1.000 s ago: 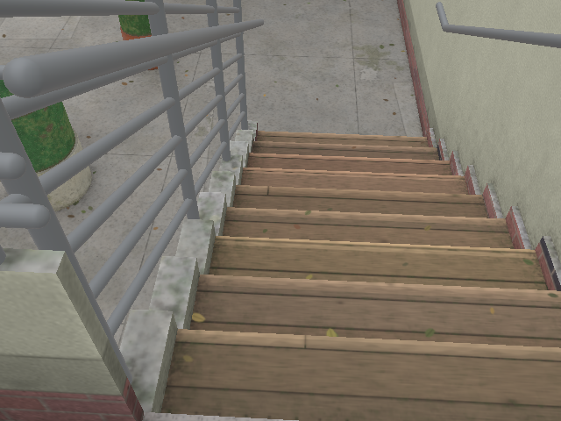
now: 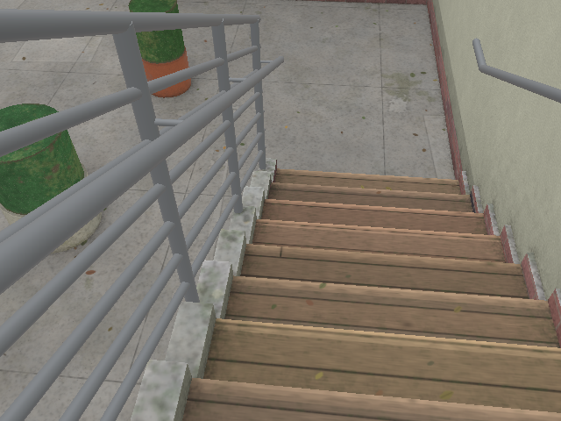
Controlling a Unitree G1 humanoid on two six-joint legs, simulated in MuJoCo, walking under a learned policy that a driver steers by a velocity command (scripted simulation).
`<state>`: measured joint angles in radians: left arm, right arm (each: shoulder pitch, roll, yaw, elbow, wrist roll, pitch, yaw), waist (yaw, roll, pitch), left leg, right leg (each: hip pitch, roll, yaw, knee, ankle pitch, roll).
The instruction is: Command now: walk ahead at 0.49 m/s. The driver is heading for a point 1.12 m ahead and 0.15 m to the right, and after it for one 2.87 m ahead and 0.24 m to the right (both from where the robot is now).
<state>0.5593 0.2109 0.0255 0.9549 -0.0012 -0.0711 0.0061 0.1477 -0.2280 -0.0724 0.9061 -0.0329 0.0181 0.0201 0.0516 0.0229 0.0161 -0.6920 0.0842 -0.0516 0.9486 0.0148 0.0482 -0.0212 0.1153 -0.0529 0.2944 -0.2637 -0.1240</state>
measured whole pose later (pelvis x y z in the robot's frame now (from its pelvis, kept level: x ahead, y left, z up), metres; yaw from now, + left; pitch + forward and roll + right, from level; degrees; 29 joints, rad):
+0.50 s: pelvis +0.31 +0.04 -0.18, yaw -2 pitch +0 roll +1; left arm 0.32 0.22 0.03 0.97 0.07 0.01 0.02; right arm 0.40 -0.16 -0.05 1.04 0.02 -0.05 -0.02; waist 0.04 -0.08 0.04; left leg -0.25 -0.05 0.05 0.66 -0.40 0.05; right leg -0.61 -0.01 0.09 1.49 -0.41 -0.05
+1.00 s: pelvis +0.59 -0.04 -0.34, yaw -1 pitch -1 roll +0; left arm 0.39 0.19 0.03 1.02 0.04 -0.09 -0.01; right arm 0.26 -0.22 -0.07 0.99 -0.04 0.00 -0.03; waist -0.01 0.04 0.03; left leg -0.72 0.03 -0.06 1.35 -0.26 0.04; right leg -0.27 0.03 -0.11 0.63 -0.34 -0.07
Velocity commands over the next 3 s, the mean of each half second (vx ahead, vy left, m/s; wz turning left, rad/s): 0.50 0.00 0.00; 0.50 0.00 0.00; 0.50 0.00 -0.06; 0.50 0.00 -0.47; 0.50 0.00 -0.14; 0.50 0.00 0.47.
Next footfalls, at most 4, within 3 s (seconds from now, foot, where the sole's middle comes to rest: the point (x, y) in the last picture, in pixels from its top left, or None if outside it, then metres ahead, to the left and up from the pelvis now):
0.32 left None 0.33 0.13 -0.94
0.80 right None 0.63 -0.12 -1.10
1.36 left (287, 355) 0.94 0.08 -1.26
1.92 right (346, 311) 1.23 -0.15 -1.43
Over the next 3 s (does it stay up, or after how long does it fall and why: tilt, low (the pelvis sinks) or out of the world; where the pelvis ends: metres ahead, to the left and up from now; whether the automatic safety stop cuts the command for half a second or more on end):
stays up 1.69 -0.29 -0.91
